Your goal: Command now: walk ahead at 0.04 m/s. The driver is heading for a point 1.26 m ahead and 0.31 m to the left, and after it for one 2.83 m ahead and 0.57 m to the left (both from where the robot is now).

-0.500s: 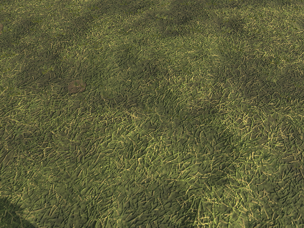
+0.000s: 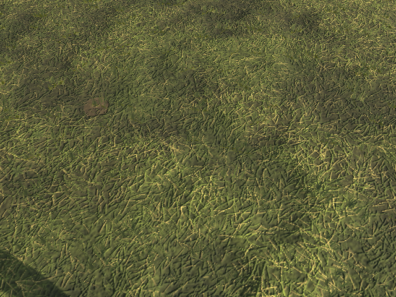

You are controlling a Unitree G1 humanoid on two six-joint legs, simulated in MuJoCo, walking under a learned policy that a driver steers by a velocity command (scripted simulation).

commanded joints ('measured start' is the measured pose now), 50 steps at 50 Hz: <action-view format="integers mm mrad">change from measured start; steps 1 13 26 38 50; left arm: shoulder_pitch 129 101 -146 136 76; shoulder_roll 84 83 116 171 136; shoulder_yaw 4 19 51 101 68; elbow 13 50 -153 -144 -151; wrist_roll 20 1 25 12 7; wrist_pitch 1 -16 -96 -55 -126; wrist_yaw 3 3 -41 -48 -32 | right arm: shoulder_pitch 9 85 443 149 2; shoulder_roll -116 -100 -204 -228 -112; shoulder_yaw -20 -33 -84 -66 -77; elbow -29 47 86 9 -135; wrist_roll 9 -3 -24 5 -19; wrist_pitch -2 16 -56 -75 16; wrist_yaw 4 1 19 26 78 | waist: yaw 20 -6 -168 156 -32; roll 65 24 190 95 -18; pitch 2 17 146 -96 13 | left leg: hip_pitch -181 4 450 -69 -470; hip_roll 166 96 444 175 173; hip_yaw -173 -111 -645 -122 -117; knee -133 -66 -151 178 731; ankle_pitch -31 -169 203 652 67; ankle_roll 3 22 276 32 21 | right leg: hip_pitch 197 48 -729 259 47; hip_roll -104 -30 31 84 -243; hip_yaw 110 61 -45 -101 52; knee -150 -129 508 71 -386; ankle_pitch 190 -126 -329 120 114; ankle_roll -11 -71 -95 -84 -130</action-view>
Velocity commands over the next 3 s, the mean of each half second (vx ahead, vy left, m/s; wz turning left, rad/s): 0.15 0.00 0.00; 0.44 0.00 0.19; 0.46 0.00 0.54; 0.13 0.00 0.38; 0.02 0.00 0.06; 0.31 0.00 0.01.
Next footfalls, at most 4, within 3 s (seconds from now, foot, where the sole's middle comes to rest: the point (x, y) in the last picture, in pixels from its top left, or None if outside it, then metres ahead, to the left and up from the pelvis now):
0.78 right None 0.37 -0.15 -0.78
1.36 left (183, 263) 0.62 0.07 -0.78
1.88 right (194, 204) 0.86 0.03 -0.78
2.24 left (162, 249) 0.67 0.15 -0.78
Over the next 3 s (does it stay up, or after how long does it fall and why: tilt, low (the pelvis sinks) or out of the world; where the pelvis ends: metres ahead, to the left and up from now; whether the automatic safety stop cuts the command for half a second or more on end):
stays up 0.89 0.11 0.01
